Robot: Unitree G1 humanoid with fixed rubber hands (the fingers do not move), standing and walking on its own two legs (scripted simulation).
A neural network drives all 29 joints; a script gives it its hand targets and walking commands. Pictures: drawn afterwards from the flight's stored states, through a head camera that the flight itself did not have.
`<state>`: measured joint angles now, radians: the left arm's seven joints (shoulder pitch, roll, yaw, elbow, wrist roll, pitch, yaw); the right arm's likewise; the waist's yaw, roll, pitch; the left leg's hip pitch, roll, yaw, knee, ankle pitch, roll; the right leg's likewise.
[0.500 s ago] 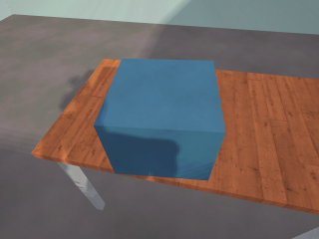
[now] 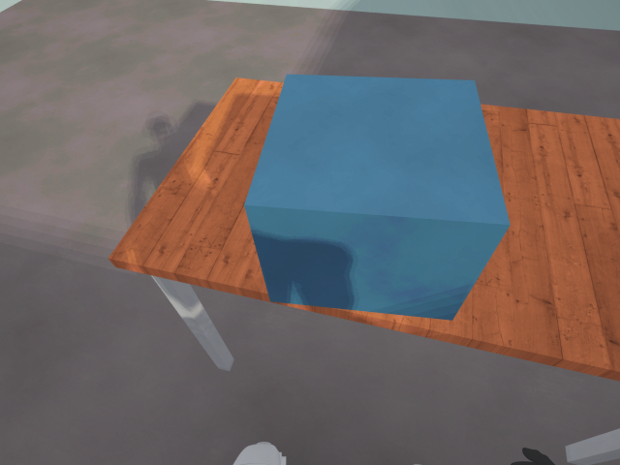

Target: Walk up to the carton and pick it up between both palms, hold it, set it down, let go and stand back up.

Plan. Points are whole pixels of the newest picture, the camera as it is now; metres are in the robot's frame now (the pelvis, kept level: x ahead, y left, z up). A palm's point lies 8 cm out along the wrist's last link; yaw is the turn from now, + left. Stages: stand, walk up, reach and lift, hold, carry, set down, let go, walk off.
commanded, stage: walk up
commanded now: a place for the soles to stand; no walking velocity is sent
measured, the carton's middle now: (368, 195) +0.49 -0.06 +0.04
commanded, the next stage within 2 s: none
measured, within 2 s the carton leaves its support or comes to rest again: neither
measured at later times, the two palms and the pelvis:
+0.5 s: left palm out of the picture +0.05 +0.30 -0.12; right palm out of the picture +0.02 -0.25 -0.12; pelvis -0.02 +0.03 -0.01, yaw -8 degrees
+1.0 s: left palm out of the picture +0.07 +0.29 -0.12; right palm out of the picture -0.03 -0.22 -0.12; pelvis -0.01 +0.05 +0.01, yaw -14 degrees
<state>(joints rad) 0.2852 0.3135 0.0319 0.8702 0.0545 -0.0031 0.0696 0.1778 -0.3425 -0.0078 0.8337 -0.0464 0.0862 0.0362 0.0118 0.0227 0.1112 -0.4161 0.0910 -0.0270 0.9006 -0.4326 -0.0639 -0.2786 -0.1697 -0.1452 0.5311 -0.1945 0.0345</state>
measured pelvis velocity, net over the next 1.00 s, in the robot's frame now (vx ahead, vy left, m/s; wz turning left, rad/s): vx -0.01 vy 0.05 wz -0.25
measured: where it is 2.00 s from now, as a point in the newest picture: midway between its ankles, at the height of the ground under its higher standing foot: outside the picture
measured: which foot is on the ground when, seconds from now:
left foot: up 0.00-0.04, down 0.06-1.00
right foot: down 0.00-0.06, up 0.08-0.42, down 0.44-1.00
